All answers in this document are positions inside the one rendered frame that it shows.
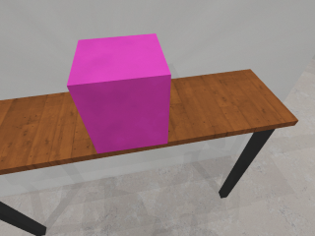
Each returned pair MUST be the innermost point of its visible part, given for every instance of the table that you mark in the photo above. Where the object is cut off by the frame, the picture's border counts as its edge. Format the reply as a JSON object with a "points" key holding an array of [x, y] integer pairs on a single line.
{"points": [[47, 130]]}

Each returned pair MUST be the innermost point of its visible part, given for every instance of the carton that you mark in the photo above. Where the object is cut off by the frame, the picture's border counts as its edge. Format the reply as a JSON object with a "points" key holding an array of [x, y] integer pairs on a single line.
{"points": [[121, 88]]}

